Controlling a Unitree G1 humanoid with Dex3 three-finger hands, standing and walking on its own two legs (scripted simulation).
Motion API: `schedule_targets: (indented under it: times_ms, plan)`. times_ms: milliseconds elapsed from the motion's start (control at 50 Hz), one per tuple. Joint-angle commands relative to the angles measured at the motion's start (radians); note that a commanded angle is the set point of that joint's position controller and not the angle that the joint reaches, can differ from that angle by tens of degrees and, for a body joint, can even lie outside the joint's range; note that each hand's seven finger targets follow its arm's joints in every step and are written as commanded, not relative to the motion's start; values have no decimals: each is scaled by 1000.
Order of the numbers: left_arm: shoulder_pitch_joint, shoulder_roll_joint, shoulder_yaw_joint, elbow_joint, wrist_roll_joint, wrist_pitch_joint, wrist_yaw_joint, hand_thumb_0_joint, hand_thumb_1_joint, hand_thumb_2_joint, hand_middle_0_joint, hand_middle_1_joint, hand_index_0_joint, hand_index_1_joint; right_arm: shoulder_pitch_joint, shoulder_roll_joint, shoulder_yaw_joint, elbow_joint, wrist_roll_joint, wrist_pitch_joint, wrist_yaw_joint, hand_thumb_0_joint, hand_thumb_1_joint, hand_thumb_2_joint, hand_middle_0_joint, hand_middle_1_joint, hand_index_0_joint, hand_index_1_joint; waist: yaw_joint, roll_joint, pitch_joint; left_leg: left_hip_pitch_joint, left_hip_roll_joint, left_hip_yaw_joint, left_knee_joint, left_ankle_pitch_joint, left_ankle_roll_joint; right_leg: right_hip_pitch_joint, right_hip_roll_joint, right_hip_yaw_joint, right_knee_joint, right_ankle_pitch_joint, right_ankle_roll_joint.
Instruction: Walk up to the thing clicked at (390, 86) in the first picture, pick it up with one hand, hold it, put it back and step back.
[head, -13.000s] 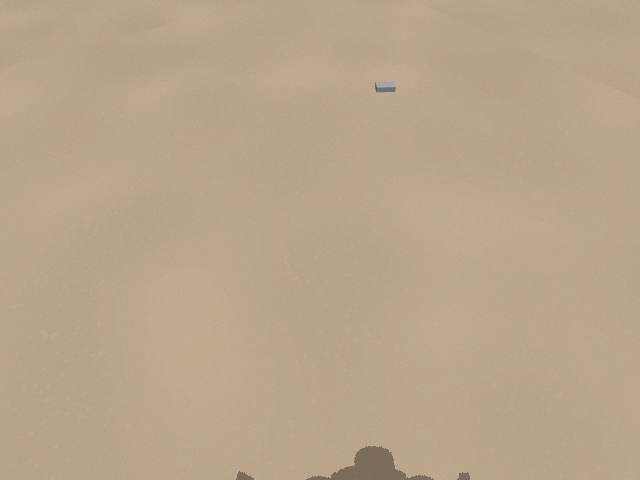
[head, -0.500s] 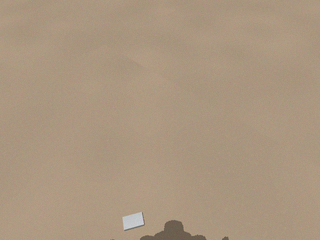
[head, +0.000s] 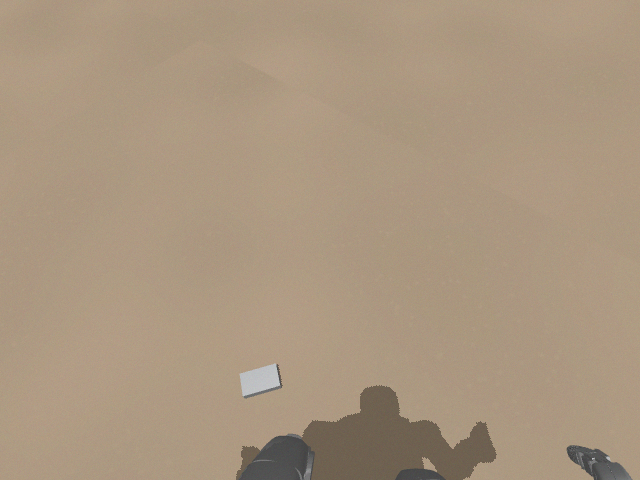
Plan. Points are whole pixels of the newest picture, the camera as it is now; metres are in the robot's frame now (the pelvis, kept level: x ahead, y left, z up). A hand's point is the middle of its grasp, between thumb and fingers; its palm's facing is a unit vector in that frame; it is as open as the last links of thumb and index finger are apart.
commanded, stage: walk up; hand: left
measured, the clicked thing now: (260, 380) +0.40 +0.28 -0.75
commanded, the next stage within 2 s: stand in 1.54 s
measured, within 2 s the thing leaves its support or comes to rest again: neither
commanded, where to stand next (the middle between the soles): +0.02 +0.04 m, yaw +1 degrees
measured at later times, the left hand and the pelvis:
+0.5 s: hand out of the picture +0.01 +0.30 -0.15, palm faces +0.09 -0.92 -0.38, open 7.4 cm; pelvis -0.02 +0.02 +0.00, yaw +4 degrees
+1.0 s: hand out of the picture +0.06 +0.30 -0.14, palm faces +0.01 -0.92 -0.39, open 7.4 cm; pelvis -0.01 +0.03 +0.01, yaw +2 degrees
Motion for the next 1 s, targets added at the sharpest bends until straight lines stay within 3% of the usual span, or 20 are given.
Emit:
schedule_targets:
  times_ms: [0,40,80,120,160,180,220,240,260,280,300,340,380,400,440,460,520,620,660,980]
  plan:
    - [6,278,73,-101,-9,-67,39,0,900,900,-200,-300,-200,-300,29,-137,-13,-53,-9,-25,-6,0,-900,-900,200,300,200,300,27,-149,-199,-48,20,-35,-100,14,-18,259,-241,216,-158,422,-161]
    - [70,296,84,-91,-11,-72,47,0,900,900,-200,-300,-200,-300,-12,-138,-11,-71,-27,-27,-7,0,-900,-900,200,300,200,300,53,-157,-198,-79,46,-33,-199,-17,-17,342,-298,256,-146,486,-200]
    - [112,308,90,-88,-17,-74,53,0,900,900,-200,-300,-200,-300,-37,-143,-14,-85,-37,-31,-4,0,-900,-900,200,300,200,300,62,-186,-191,-66,63,-9,-288,-45,-10,361,-332,268,-132,594,-216]
    - [115,312,87,-94,-25,-77,55,0,900,900,-200,-300,-200,-300,-24,-140,-20,-79,-41,-37,1,0,-900,-900,200,300,200,300,53,-199,-177,16,53,38,-362,-20,2,298,-309,231,-110,677,-187]
    - [77,314,83,-107,-27,-79,56,0,900,900,-200,-300,-200,-300,16,-132,-24,-60,-39,-39,8,0,-900,-900,200,300,200,300,26,-221,-185,105,43,69,-409,35,12,229,-295,199,-109,682,-165]
    - [38,314,77,-117,-29,-79,54,0,900,900,-200,-300,-200,-300,49,-123,-26,-46,-37,-41,11,0,-900,-900,200,300,200,300,-3,-223,-198,174,43,86,-474,97,18,177,-288,177,-97,647,-157]
    - [-34,286,61,-133,-36,-77,47,0,900,900,-200,-300,-200,-300,102,-124,-32,-19,-36,-48,16,0,-900,-900,200,300,200,300,-54,-171,-219,366,55,82,-639,321,39,29,-234,102,-68,464,-94]
    - [-38,249,49,-139,-38,-77,44,0,900,900,-200,-300,-200,-300,101,-173,-46,-21,-42,-54,16,0,-900,-900,200,300,200,300,-52,-77,-250,451,146,-55,-646,455,79,-65,-161,52,-4,348,-40]
    - [-44,222,39,-130,-44,-74,42,0,900,900,-200,-300,-200,-300,42,-202,-47,-42,-35,-58,18,0,-900,-900,200,300,200,300,-29,2,-224,391,230,-162,-659,424,133,-92,-55,-19,19,105,-4]
    - [-36,237,42,-98,-38,-66,44,0,900,900,-200,-300,-200,-300,0,-200,-39,-52,-24,-58,22,0,-900,-900,200,300,200,300,-19,35,-189,230,289,-166,-688,238,192,16,-22,-67,35,-135,1]
    - [6,244,42,-72,-32,-68,42,0,900,900,-200,-300,-200,-300,-53,-192,-33,-60,-25,-55,29,0,-900,-900,200,300,200,300,7,46,-165,178,276,-140,-689,165,188,76,-35,-58,-7,-140,-6]
    - [13,253,39,-47,-23,-84,36,0,900,900,-200,-300,-200,-300,-75,-148,-15,-64,-25,-50,33,0,-900,-900,200,300,200,300,16,34,-121,163,170,-28,-665,204,99,82,-67,-1,-141,11,-17]
    - [7,278,42,-29,-24,-94,36,0,900,900,-200,-300,-200,-300,-60,-133,-8,-49,-19,-51,29,0,-900,-900,200,300,200,300,5,15,-107,157,120,3,-635,216,50,95,-120,71,-202,118,-38]
    - [-24,288,39,-29,-25,-94,36,0,900,900,-200,-300,-200,-300,-39,-141,-8,-39,-21,-51,30,0,-900,-900,200,300,200,300,-14,7,-100,172,115,-1,-656,153,45,66,-132,87,-211,71,-44]
    - [-40,278,28,-13,-25,-88,32,0,900,900,-200,-300,-200,-300,-55,-146,-9,-25,-25,-50,32,0,-900,-900,200,300,200,300,-12,36,-42,187,136,-35,-725,23,58,-21,-107,68,-227,-58,-38]
    - [-36,272,25,-6,-25,-89,29,0,900,900,-200,-300,-200,-300,-59,-150,-11,-24,-26,-53,32,0,-900,-900,200,300,200,300,-10,22,-45,200,149,-45,-735,33,62,-15,-93,53,-227,-42,-34]
    - [-29,267,21,24,-26,-94,26,0,900,900,-200,-300,-200,-300,-64,-152,-7,-15,-22,-62,33,0,-900,-900,200,300,200,300,-2,15,-68,192,162,-45,-753,108,64,51,-81,33,-228,63,-23]
    - [-34,278,15,42,-28,-101,32,0,900,900,-200,-300,-200,-300,-54,-146,-12,-3,-17,-70,29,0,-900,-900,200,300,200,300,-11,-20,-183,309,153,20,-702,396,48,127,-114,35,-226,284,-14]
    - [-48,277,11,49,-31,-101,35,0,900,900,-200,-300,-200,-300,-53,-144,-13,5,-14,-68,27,0,-900,-900,200,300,200,300,-15,-27,-189,328,151,32,-700,443,43,133,-119,38,-231,316,-12]
    - [-102,270,5,80,-30,-89,48,0,900,900,-200,-300,-200,-300,-53,-148,-14,61,-13,-58,22,0,-900,-900,200,300,200,300,-15,-51,-198,358,152,64,-708,538,38,169,-131,38,-228,412,-11]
